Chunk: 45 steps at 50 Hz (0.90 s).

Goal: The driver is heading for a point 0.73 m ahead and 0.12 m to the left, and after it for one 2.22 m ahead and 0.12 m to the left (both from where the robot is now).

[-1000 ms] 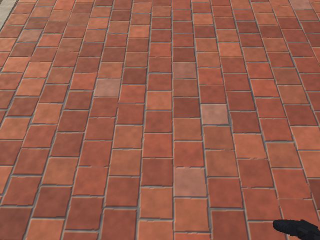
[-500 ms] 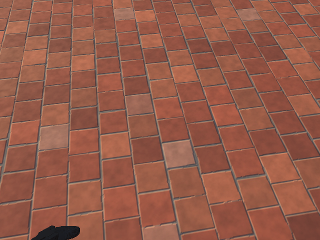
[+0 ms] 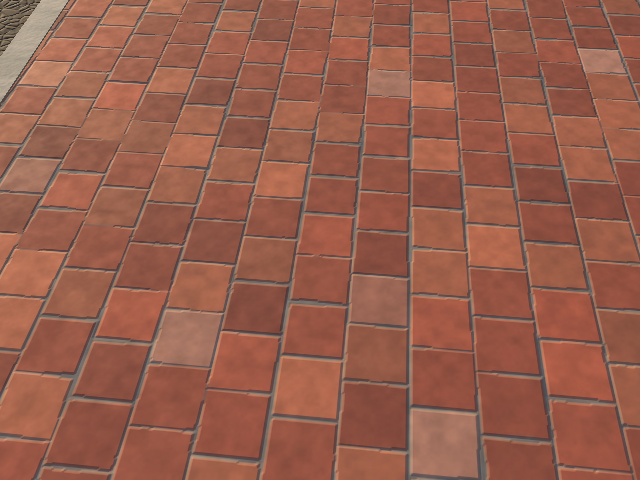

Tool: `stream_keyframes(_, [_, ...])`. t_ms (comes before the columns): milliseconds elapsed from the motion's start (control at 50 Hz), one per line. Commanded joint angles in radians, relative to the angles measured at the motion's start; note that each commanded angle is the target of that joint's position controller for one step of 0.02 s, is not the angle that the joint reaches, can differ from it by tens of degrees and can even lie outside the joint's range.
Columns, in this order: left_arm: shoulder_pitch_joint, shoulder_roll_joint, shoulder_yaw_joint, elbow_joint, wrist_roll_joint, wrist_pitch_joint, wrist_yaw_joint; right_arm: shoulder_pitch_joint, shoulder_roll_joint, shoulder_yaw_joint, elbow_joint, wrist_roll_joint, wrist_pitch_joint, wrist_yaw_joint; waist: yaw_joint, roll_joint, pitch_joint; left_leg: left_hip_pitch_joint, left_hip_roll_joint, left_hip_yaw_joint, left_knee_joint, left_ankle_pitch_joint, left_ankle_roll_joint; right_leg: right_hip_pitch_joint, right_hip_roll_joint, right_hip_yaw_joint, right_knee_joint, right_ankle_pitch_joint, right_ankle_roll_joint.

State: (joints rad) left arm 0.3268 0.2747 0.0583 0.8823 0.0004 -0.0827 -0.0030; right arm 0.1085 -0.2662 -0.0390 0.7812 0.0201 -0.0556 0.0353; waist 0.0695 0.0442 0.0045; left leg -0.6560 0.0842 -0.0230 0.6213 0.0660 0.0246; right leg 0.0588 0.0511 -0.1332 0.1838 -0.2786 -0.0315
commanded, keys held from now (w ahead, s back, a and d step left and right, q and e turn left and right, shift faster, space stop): w+q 0.30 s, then w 0.68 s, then w+e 0.02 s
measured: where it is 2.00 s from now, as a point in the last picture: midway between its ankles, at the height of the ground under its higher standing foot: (306, 224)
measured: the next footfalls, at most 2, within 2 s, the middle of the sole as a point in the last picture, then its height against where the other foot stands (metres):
left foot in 0.10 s outside the picture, level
right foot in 0.60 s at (370, 447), level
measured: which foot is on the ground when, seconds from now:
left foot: up 0.00-0.08, down 0.10-0.60, up 0.62-1.00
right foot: down 0.00-0.10, up 0.12-0.58, down 0.60-1.00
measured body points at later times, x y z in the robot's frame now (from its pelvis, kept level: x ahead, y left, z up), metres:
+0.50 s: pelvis +0.29 +0.05 +0.00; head +0.32 +0.07 +0.45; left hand +0.44 +0.33 -0.09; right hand +0.41 -0.22 -0.11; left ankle +0.20 +0.12 -0.74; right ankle +0.51 -0.07 -0.70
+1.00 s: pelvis +0.57 +0.08 +0.01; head +0.60 +0.08 +0.45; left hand +0.50 +0.35 -0.12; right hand +0.84 -0.09 -0.08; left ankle +0.70 +0.29 -0.69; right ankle +0.52 -0.04 -0.74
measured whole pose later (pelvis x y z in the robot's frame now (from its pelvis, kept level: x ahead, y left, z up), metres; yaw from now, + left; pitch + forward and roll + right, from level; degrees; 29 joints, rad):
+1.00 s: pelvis +0.57 +0.08 +0.01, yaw +16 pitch +2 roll -1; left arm 0.37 0.27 0.05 0.86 -0.02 -0.08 -0.01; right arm 0.10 -0.27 -0.05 0.69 0.01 -0.07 0.02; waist 0.09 0.04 0.02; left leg -0.65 0.10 -0.04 0.62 0.03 -0.01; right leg -0.03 0.06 -0.02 0.23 -0.24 -0.05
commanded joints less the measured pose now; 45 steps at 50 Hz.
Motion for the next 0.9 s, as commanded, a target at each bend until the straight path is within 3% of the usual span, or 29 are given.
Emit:
stream_keyframes(20, [0.025,0.169,0.042,-0.022,-0.009,0.013,0.011,-0.141,-0.063,-0.011,-0.122,0.001,-0.017,0.022,0.011,-0.091,0.075,-0.065,-0.015,0.030,-0.038,-0.092,0.033,0.058,-0.326,0.053,0.017,0.480,-0.119])
stream_keyframes(60, [-0.004,0.197,0.050,-0.033,-0.012,0.028,0.022,-0.088,-0.093,-0.027,-0.130,-0.003,-0.014,0.030,-0.033,-0.127,0.019,0.050,-0.072,0.094,-0.036,-0.198,0.066,0.085,-0.325,0.018,0.150,0.822,-0.092])
stream_keyframes(80, [-0.016,0.207,0.052,-0.039,-0.010,0.038,0.030,0.008,-0.124,-0.046,-0.113,-0.003,-0.011,0.029,-0.089,-0.137,-0.043,0.182,-0.113,0.123,-0.044,-0.222,0.089,0.071,-0.311,-0.008,0.290,0.974,-0.073])
stream_keyframes(100, [-0.022,0.198,0.047,-0.048,-0.010,0.045,0.038,0.165,-0.177,-0.078,-0.074,0.000,-0.009,0.020,-0.168,-0.111,-0.127,0.417,-0.145,0.114,-0.094,-0.169,0.125,-0.024,-0.269,-0.040,0.501,0.964,-0.039])
stream_keyframes(120, [-0.002,0.159,0.028,-0.079,0.015,0.034,0.042,0.323,-0.273,-0.109,-0.050,0.000,0.001,-0.002,-0.215,0.033,-0.245,0.740,0.038,-0.170,-0.088,-0.120,0.201,-0.293,-0.216,-0.053,0.832,0.608,0.002])
stream_keyframes(140, [0.091,0.026,-0.015,-0.112,0.029,-0.002,0.017,0.296,-0.322,-0.109,-0.057,0.007,-0.006,0.001,-0.106,0.231,-0.349,1.048,0.243,-0.717,-0.215,-0.308,0.385,-0.716,0.003,0.086,1.123,-0.289,0.053])
stream_keyframes(160, [-0.024,0.127,0.006,-0.115,-0.009,-0.039,0.000,0.325,-0.229,-0.086,-0.068,0.004,-0.008,0.000,-0.186,0.110,-0.357,1.064,0.235,-0.737,-0.294,-0.379,0.353,-0.829,-0.041,0.240,1.191,-0.287,0.030])
stream_keyframes(180, [-0.110,0.155,0.013,-0.148,-0.038,-0.059,-0.008,0.281,-0.195,-0.076,-0.070,-0.002,-0.012,-0.004,-0.187,0.070,-0.217,0.952,0.203,-0.589,-0.308,-0.305,0.313,-0.887,-0.082,0.226,1.165,-0.193,0.010])
stream_keyframes(200, [-0.134,0.141,0.010,-0.152,-0.027,-0.068,-0.002,0.220,-0.182,-0.072,-0.085,-0.003,-0.014,-0.006,-0.147,-0.028,-0.141,0.803,0.163,-0.485,-0.317,-0.210,0.287,-0.849,-0.123,0.218,1.086,-0.115,0.007])
stream_keyframes(220, [-0.140,0.146,0.018,-0.149,-0.003,-0.065,0.004,0.162,-0.156,-0.064,-0.102,-0.008,-0.012,-0.009,-0.109,-0.047,-0.085,0.669,0.132,-0.408,-0.336,-0.108,0.275,-0.787,-0.148,0.213,1.006,-0.074,0.019])
stream_keyframes(240, [-0.122,0.147,0.023,-0.151,0.004,-0.053,0.005,0.132,-0.140,-0.057,-0.120,-0.021,-0.012,-0.012,-0.075,-0.021,-0.072,0.583,0.110,-0.375,-0.361,-0.045,0.275,-0.720,-0.164,0.220,0.973,-0.050,0.028])
stream_keyframes(300, [-0.110,0.112,0.021,-0.164,0.014,-0.022,0.009,0.125,-0.155,-0.063,-0.128,-0.013,-0.015,-0.025,-0.047,-0.003,-0.044,0.454,0.077,-0.297,-0.404,0.041,0.285,-0.677,-0.161,0.195,0.848,0.000,0.075])
stream_keyframes(380, [-0.234,0.065,0.001,-0.193,0.015,-0.020,0.002,0.174,-0.163,-0.064,-0.104,-0.007,-0.013,-0.044,-0.097,0.016,-0.016,0.401,0.009,-0.167,-0.407,0.035,0.218,-0.624,-0.131,0.165,0.541,0.296,0.098])
stream_keyframes(420, [-0.302,0.056,-0.006,-0.208,0.006,-0.028,-0.009,0.220,-0.165,-0.062,-0.084,-0.006,-0.012,-0.045,-0.135,0.028,-0.009,0.402,0.012,-0.166,-0.408,-0.046,0.199,-0.573,-0.105,0.154,0.435,0.418,0.090])
stream_keyframes(460, [-0.347,0.073,-0.003,-0.225,-0.004,-0.033,-0.017,0.253,-0.170,-0.062,-0.065,-0.004,-0.011,-0.042,-0.154,0.034,0.010,0.457,0.043,-0.199,-0.391,-0.090,0.196,-0.584,-0.099,0.165,0.380,0.426,0.074])
stream_keyframes(520, [-0.368,0.103,0.006,-0.245,-0.003,-0.043,-0.028,0.280,-0.174,-0.064,-0.044,-0.004,-0.003,-0.044,-0.150,0.041,0.024,0.587,0.104,-0.259,-0.324,-0.057,0.183,-0.626,-0.095,0.177,0.321,0.320,0.032])
stream_keyframes(560, [-0.320,0.120,0.014,-0.239,-0.004,-0.048,-0.030,0.270,-0.182,-0.068,-0.039,-0.006,0.005,-0.047,-0.117,0.064,0.017,0.636,0.121,-0.275,-0.267,0.063,0.164,-0.573,-0.080,0.160,0.299,0.232,-0.001])
stream_keyframes(580, [-0.236,0.139,0.026,-0.216,-0.001,-0.050,-0.027,0.251,-0.175,-0.065,-0.044,-0.006,0.009,-0.048,-0.068,0.061,-0.026,0.637,0.087,-0.248,-0.178,0.213,0.144,-0.455,-0.055,0.131,0.263,0.234,-0.027])
stream_keyframes(600, [-0.099,0.179,0.043,-0.186,0.008,-0.053,-0.022,0.243,-0.146,-0.052,-0.055,-0.013,0.010,-0.047,-0.006,0.036,-0.140,0.573,0.031,-0.202,0.002,0.250,0.116,-0.231,-0.105,0.171,0.296,0.283,-0.074])
stream_keyframes(620, [0.053,0.254,0.061,-0.170,0.018,-0.052,-0.019,0.309,-0.090,-0.030,-0.074,-0.032,0.002,-0.047,0.016,-0.120,-0.305,0.336,-0.072,-0.139,0.318,-0.040,0.066,0.109,-0.300,0.419,0.338,0.303,-0.176])
stream_keyframes(640, [0.124,0.266,0.069,-0.125,0.003,-0.038,-0.030,0.411,-0.043,-0.015,-0.067,-0.005,-0.014,-0.043,-0.010,-0.387,-0.381,0.023,-0.189,-0.104,0.587,-0.636,0.011,0.322,-0.445,0.840,0.181,0.024,-0.295])
stream_keyframes(660, [0.105,0.178,0.045,-0.133,-0.020,-0.035,-0.030,0.322,-0.143,-0.034,-0.065,0.010,-0.020,-0.040,0.027,-0.240,-0.268,-0.097,-0.127,-0.161,0.675,-0.627,0.016,0.260,-0.423,0.850,0.122,-0.197,-0.252])
stream_keyframes(680, [0.029,0.144,0.032,-0.146,-0.016,-0.027,-0.025,0.206,-0.170,-0.042,-0.095,0.012,-0.023,-0.038,0.027,-0.151,-0.132,-0.133,-0.079,-0.120,0.665,-0.529,0.020,0.122,-0.389,0.713,0.101,-0.180,-0.210])
stream_keyframes(700, [-0.028,0.132,0.024,-0.156,-0.002,-0.022,-0.024,0.152,-0.158,-0.039,-0.108,0.000,-0.024,-0.039,0.004,-0.092,-0.056,-0.106,-0.039,-0.085,0.621,-0.454,0.016,-0.012,-0.351,0.613,0.077,-0.069,-0.198])
stream_keyframes(720, [-0.063,0.115,0.017,-0.159,0.007,-0.021,-0.024,0.140,-0.144,-0.042,-0.112,-0.011,-0.024,-0.038,-0.024,-0.092,-0.017,-0.072,-0.008,-0.079,0.561,-0.404,0.011,-0.101,-0.318,0.549,0.053,0.020,-0.197])
stream_keyframes(740, [-0.078,0.102,0.011,-0.159,0.014,-0.023,-0.024,0.161,-0.128,-0.042,-0.108,-0.012,-0.022,-0.036,-0.050,-0.118,-0.017,-0.018,0.013,-0.076,0.526,-0.374,0.007,-0.153,-0.289,0.498,0.031,0.088,-0.190])
stream_keyframes(780, [-0.077,0.103,0.012,-0.148,0.004,-0.029,-0.023,0.190,-0.096,-0.037,-0.097,-0.010,-0.013,-0.037,-0.069,-0.139,-0.024,0.016,0.024,-0.055,0.466,-0.356,-0.006,-0.193,-0.267,0.422,-0.001,0.185,-0.200])
stream_keyframes(840, [-0.052,0.143,0.023,-0.126,-0.003,-0.028,-0.014,0.111,-0.075,-0.029,-0.123,-0.019,-0.011,-0.040,-0.058,-0.112,0.000,-0.031,0.040,-0.036,0.321,-0.246,-0.035,-0.199,-0.265,0.345,-0.038,0.306,-0.213])
stream_keyframes(900, [-0.022,0.154,0.025,-0.106,-0.011,-0.017,-0.007,0.021,-0.054,-0.020,-0.140,-0.017,-0.019,-0.032,-0.028,-0.107,0.013,-0.002,0.025,-0.015,0.132,-0.077,-0.041,-0.192,-0.228,0.259,-0.045,0.348,-0.181])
